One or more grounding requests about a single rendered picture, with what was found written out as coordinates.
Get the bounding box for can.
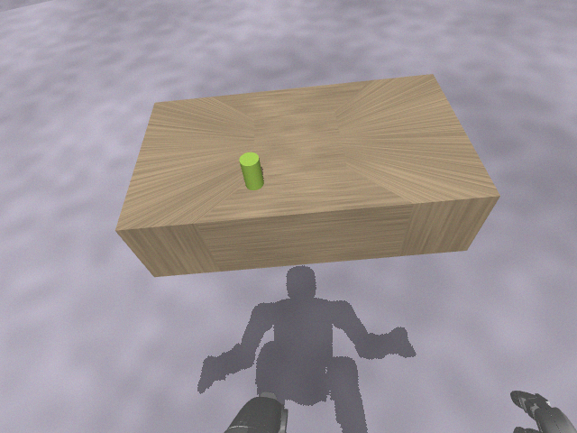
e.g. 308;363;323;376
239;152;264;190

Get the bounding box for right robot hand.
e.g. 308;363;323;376
510;391;577;433

